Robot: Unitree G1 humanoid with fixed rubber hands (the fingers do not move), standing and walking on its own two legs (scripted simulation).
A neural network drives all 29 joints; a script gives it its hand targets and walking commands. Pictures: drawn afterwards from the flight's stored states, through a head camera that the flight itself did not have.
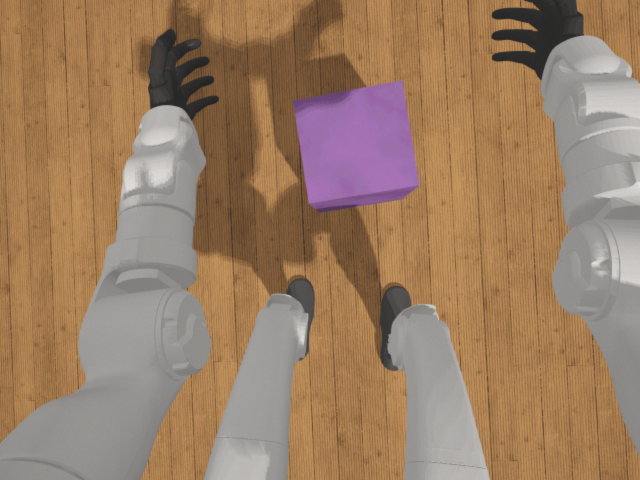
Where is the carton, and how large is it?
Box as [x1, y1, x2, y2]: [293, 80, 418, 212]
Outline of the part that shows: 402,80 293,101 309,203 319,212 400,199 418,185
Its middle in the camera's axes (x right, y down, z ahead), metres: +0.08 -0.18 +0.86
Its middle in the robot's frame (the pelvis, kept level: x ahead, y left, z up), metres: +0.53 +0.02 -0.53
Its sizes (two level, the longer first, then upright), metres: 0.210 0.200 0.250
